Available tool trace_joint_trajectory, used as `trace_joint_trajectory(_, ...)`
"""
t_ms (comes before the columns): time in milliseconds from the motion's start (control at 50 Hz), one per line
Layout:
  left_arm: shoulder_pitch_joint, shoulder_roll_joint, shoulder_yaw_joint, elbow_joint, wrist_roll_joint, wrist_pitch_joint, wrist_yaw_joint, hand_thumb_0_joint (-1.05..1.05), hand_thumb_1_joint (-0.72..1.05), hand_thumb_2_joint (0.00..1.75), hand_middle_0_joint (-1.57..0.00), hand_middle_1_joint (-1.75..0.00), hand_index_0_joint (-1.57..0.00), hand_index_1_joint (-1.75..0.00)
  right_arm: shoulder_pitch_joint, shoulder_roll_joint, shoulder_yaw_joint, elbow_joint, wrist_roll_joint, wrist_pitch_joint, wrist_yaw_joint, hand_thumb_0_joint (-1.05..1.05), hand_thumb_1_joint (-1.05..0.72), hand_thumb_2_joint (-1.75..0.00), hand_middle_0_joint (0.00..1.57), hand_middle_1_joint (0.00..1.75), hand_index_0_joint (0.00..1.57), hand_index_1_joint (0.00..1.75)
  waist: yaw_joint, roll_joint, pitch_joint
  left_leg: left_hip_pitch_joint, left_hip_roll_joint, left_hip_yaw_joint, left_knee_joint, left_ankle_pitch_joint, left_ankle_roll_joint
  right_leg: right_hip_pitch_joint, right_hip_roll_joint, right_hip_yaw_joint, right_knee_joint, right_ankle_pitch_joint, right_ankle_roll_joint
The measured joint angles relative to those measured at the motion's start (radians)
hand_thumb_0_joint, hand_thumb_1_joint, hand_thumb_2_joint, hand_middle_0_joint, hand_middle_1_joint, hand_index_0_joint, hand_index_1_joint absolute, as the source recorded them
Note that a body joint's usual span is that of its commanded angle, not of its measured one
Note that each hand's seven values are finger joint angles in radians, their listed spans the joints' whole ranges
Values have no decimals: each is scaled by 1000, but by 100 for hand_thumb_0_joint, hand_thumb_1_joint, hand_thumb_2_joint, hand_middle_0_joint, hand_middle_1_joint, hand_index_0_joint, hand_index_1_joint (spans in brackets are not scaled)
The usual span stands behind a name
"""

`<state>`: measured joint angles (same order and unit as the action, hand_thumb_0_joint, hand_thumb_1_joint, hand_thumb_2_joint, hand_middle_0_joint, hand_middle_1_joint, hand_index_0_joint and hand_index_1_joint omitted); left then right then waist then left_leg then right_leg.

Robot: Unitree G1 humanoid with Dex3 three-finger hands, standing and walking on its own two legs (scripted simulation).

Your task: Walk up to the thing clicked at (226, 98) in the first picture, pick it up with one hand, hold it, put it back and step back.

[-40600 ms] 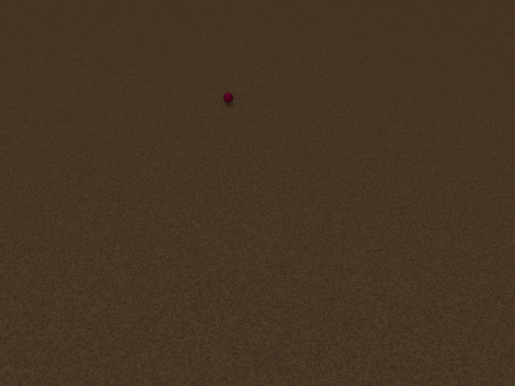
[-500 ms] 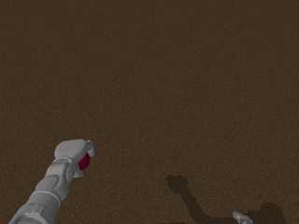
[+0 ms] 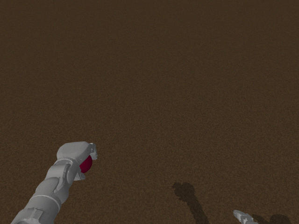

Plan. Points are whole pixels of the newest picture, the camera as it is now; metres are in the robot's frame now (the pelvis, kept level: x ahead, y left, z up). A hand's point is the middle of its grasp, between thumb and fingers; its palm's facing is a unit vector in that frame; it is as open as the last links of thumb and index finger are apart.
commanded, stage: hold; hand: left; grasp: from above
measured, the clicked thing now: (80, 162) +0.33 +0.23 -0.06
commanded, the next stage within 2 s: crouch in 1.22 s
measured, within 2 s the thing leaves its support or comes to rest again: neither
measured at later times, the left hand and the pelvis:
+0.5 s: hand (78, 175) +0.27 +0.21 -0.03, palm faces -0.44 -0.06 -0.90, open 8.4 cm; pelvis -0.02 -0.01 +0.01, yaw +0 degrees
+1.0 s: hand (77, 173) +0.27 +0.21 -0.02, palm faces -0.45 -0.06 -0.89, open 8.4 cm; pelvis -0.02 -0.01 +0.01, yaw +0 degrees
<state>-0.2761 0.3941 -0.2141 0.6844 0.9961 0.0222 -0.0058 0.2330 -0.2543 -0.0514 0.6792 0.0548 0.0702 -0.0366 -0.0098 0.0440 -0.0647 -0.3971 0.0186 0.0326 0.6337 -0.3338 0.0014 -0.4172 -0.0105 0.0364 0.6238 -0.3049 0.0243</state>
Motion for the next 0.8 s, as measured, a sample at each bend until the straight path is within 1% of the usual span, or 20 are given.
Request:
trace_joint_trajectory(280, 27, 1, -12, -35, -19, -6, -17, 0, 22, 49, -57, -78, -70, -71, -19, 0, 12, -8, 6, 2, -14, 1, -91, -89, 20, 30, 20, 30, 10, 7, 27, 50, 0, 1, -58, 47, -5, 42, 0, 1, -41, 39, -5)
trace_joint_trajectory(480, 36, 0, -16, -57, -18, -6, -11, 1, 22, 48, -56, -80, -69, -72, -42, 0, 19, -5, 8, -5, -21, 1, -91, -89, 20, 30, 20, 30, 17, 7, 43, 80, -1, 0, -90, 71, -9, 67, 0, 0, -64, 57, -9)
trace_joint_trajectory(640, 35, 1, -22, -76, -27, 4, -27, 1, 22, 49, -56, -81, -69, -73, -53, 0, 22, 1, 13, -6, -26, 1, -91, -89, 20, 30, 20, 30, 22, 10, 44, 108, -1, 2, -115, 81, -9, 93, 1, 2, -86, 66, -9)
trace_joint_trajectory(800, 39, 2, -25, -86, -27, 7, -49, 1, 22, 49, -56, -81, -69, -73, -59, 4, 28, -7, 16, -3, -26, 1, -91, -89, 20, 30, 20, 30, 24, 8, 47, 131, -2, 5, -137, 88, -9, 115, 0, 4, -105, 72, -9)
